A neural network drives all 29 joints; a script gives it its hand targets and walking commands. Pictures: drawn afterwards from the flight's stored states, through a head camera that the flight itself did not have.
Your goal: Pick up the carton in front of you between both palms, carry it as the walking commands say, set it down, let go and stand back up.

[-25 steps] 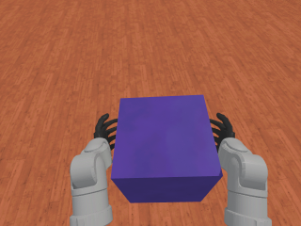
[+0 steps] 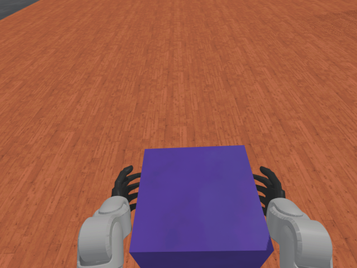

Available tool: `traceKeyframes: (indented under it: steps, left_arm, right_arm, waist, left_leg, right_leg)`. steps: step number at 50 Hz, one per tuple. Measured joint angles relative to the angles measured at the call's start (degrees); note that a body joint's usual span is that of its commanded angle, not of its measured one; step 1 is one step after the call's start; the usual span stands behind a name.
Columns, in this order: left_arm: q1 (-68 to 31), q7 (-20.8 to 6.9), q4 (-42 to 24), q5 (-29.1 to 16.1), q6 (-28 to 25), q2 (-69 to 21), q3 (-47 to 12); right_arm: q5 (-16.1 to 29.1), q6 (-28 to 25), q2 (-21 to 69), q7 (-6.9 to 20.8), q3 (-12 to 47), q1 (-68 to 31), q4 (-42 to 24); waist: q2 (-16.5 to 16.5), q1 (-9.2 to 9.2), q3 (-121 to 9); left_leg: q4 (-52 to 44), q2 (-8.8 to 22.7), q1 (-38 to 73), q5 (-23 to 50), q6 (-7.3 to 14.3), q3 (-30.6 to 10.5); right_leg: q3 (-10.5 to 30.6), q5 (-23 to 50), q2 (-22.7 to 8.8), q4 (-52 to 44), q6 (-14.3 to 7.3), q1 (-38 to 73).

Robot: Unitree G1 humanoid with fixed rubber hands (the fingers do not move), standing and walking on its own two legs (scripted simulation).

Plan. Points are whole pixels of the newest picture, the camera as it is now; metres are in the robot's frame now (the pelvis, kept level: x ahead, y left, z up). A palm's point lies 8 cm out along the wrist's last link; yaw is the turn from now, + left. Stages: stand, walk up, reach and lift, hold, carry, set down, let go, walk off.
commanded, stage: carry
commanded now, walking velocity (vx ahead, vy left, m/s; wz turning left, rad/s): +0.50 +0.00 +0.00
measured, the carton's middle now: (196, 218) +0.23 +0.00 +0.02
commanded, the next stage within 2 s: none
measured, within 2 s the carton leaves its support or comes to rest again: neither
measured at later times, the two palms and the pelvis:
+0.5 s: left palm (137, 107) +0.57 +0.19 +0.08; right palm (233, 109) +0.54 -0.11 +0.09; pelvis +0.32 +0.06 +0.00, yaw -4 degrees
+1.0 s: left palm (155, 66) +0.82 +0.16 +0.09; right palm (232, 66) +0.81 -0.14 +0.09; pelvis +0.57 +0.01 +0.00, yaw +0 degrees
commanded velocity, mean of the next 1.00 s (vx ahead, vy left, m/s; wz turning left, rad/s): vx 0.26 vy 0.00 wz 0.00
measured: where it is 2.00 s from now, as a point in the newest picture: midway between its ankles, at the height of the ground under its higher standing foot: (190, 219)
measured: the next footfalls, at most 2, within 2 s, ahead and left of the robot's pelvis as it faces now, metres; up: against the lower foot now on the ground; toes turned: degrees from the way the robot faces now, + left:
left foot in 0.32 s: +0.39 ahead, +0.14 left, +0.00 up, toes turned +11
right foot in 0.76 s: +0.66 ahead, -0.10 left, +0.00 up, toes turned +7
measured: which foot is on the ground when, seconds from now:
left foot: up 0.00-0.30, down 0.32-0.80, up 0.82-0.98, down 1.00-1.00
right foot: down 0.00-0.34, up 0.36-0.74, down 0.76-1.00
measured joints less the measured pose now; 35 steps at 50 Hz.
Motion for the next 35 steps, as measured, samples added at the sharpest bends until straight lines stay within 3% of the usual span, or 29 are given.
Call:
traceKeyframes:
  steps: [7,14,16,17,19,21,23,30,35]
  left_arm:
    - [-0.57,-0.11,-0.71,-0.42,-1.7,0.07,0.08]
    - [-0.7,-0.1,-2.63,-0.07,-0.31,0.07,-0.75]
    - [-1.0,-0.06,-3.13,0.17,0.26,0.11,-0.47]
    - [-1.29,-0.04,-2.74,0.21,0.38,0.16,0.18]
    - [-1.48,0.02,-1.56,0.37,0.61,0.15,1.21]
    - [-1.38,0.03,-0.92,0.57,0.71,0.14,1.12]
    - [-1.16,0.02,-0.7,0.59,0.21,0.12,0.49]
    - [0.25,-0.37,-2.26,0.95,-2.59,0.03,-0.93]
    - [0.56,-0.36,-5.76,0.73,-2.2,0.02,-0.57]
  right_arm:
    - [-0.26,-1.86,0.02,0.14,0.24,-0.08,-1.08]
    - [0.09,-0.77,0.03,0.14,-0.1,0.48,-3.42]
    - [0.28,-0.62,0.0,0.14,-0.01,-0.11,-3.09]
    - [0.3,-1.08,0.0,0.14,0.28,-0.69,-1.72]
    - [0.3,-1.43,-0.04,0.14,0.57,-1.78,1.09]
    - [0.42,-1.64,0.0,0.13,0.42,-1.43,1.84]
    - [0.57,-2.27,0.07,0.14,0.14,-0.34,1.25]
    - [1.0,-4.69,0.17,0.29,0.03,1.43,-1.15]
    - [1.04,-4.34,0.09,0.31,0.88,0.74,-3.52]
  waist:
    - [-0.85,-0.17,-0.92]
    - [-1.07,-0.63,-1.68]
    - [-2.09,-0.79,-1.27]
    - [-3.44,-1.24,-0.96]
    - [-3.67,-2.07,0.15]
    - [-3.0,-2.39,1.53]
    - [-2.62,-2.68,2.44]
    - [-1.63,-3.26,2.01]
    - [-1.86,-2.29,2.0]
  left_leg:
    - [-22.82,1.9,-7.08,10.62,-1.92,2.59]
    - [-35.84,0.26,-3.06,14.82,-1.02,7.08]
    - [-37.59,-1.08,0.13,14.46,0.75,9.15]
    - [-34.92,-1.77,-0.09,13.66,2.29,10.03]
    - [-32.16,-1.82,0.49,9.42,3.75,10.7]
    - [-34.32,-1.64,3.19,7.95,3.43,10.88]
    - [-37.87,-1.87,6.45,7.94,3.05,10.85]
    - [-48.2,-2.52,18.13,6.22,1.79,9.74]
    - [-48.68,-2.35,25.16,0.98,-0.57,9.47]
  right_leg:
    - [1.06,-1.79,0.15,-9.6,1.72,11.18]
    - [1.93,-10.04,-0.48,-10.06,5.43,21.02]
    - [2.81,-15.51,-2.17,-3.72,6.75,21.46]
    - [3.56,-16.79,-4.07,3.56,6.66,18.97]
    - [7.84,-16.2,-4.12,23.36,5.8,9.99]
    - [10.0,-14.12,-2.92,37.35,4.62,1.04]
    - [9.95,-10.03,-3.05,40.93,3.85,-5.73]
    - [7.79,0.58,-4.72,24.34,4.69,-16.51]
    - [4.62,7.94,-3.07,9.18,4.8,-15.29]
